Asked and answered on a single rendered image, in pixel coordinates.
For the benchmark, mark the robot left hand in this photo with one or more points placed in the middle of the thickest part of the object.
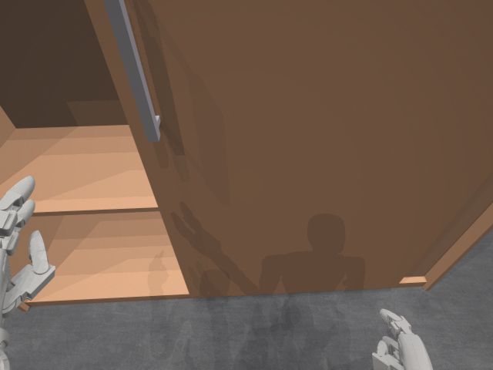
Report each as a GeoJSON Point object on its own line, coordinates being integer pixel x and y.
{"type": "Point", "coordinates": [15, 212]}

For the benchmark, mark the handle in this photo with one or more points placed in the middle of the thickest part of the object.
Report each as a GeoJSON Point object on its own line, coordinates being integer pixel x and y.
{"type": "Point", "coordinates": [122, 31]}

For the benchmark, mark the robot right hand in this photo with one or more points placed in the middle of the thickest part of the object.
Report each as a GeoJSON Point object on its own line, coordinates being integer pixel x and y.
{"type": "Point", "coordinates": [408, 354]}

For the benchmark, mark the wardrobe door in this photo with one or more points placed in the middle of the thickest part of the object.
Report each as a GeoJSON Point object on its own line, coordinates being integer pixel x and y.
{"type": "Point", "coordinates": [308, 145]}
{"type": "Point", "coordinates": [476, 205]}

